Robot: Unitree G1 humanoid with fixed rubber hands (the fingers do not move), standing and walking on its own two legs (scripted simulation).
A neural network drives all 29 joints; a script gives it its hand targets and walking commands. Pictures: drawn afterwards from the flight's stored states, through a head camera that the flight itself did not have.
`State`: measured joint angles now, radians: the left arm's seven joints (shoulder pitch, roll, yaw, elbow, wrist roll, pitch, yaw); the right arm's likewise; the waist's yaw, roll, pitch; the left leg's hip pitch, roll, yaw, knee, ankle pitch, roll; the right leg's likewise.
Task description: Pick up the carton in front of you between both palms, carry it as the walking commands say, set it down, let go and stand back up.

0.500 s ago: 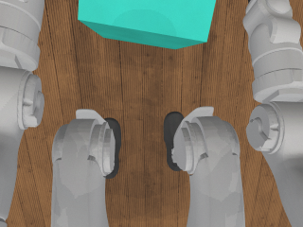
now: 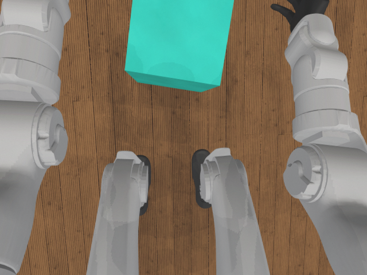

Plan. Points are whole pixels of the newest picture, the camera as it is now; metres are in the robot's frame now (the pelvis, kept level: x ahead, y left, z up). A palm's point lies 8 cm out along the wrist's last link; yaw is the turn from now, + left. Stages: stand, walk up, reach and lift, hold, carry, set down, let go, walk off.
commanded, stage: set down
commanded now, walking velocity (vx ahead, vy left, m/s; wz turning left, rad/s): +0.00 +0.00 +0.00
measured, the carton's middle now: (176, 46) +0.56 -0.01 -0.36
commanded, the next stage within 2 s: let go in 0.42 s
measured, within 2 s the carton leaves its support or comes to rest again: neither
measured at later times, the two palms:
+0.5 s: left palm out of the picture +0.58 +0.19 +0.05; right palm out of the picture +0.53 -0.21 +0.04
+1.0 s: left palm out of the picture +0.42 +0.21 +0.14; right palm out of the picture +0.40 -0.24 +0.15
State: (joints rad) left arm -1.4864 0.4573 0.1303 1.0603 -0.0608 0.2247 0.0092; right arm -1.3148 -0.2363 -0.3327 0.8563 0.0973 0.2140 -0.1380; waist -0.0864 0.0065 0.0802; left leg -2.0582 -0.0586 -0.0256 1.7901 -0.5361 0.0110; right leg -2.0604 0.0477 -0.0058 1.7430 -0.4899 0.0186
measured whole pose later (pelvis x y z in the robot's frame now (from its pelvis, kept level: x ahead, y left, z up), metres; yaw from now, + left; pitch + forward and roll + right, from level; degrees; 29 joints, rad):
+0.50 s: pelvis +0.02 +0.00 +0.14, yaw +1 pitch +47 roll -1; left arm -1.32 0.38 0.26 1.01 0.06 0.20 -0.05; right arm -1.14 -0.19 -0.38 0.78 0.00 0.20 -0.07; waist -0.08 0.02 -0.03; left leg -1.65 -0.06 -0.04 1.19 -0.36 0.01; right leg -1.65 0.04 0.02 1.16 -0.32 0.02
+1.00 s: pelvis +0.09 -0.01 +0.25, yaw +2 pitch +29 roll +0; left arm -0.40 0.20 0.19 0.65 0.07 0.06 0.00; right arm -0.31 -0.18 -0.16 0.60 -0.02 0.05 0.07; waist -0.06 -0.01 -0.06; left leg -0.93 -0.04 -0.06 0.72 -0.29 0.00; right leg -0.95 0.04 0.03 0.72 -0.27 -0.01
